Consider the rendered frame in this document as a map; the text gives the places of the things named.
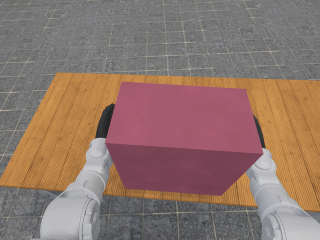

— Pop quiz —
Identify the right robot upper arm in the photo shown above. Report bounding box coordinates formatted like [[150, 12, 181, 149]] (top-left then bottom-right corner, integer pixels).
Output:
[[261, 212, 320, 240]]

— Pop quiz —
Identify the table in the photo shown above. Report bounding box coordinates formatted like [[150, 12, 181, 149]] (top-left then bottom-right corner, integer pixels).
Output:
[[0, 72, 320, 219]]

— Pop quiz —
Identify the carton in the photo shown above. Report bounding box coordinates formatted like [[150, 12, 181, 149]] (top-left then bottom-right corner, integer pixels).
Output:
[[105, 81, 264, 196]]

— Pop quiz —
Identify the robot right forearm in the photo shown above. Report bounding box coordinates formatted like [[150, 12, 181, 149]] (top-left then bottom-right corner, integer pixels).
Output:
[[246, 148, 314, 223]]

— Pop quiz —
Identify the robot left hand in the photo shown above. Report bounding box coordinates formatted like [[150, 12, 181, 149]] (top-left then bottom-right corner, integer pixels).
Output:
[[95, 103, 115, 139]]

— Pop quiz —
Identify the robot right hand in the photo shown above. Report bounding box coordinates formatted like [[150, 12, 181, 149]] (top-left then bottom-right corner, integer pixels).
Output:
[[253, 114, 266, 149]]

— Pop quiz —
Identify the left robot upper arm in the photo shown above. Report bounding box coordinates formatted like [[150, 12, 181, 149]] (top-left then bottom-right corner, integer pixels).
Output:
[[30, 197, 100, 240]]

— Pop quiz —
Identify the robot left forearm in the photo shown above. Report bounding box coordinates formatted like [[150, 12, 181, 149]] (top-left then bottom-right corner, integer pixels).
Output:
[[40, 138, 113, 237]]

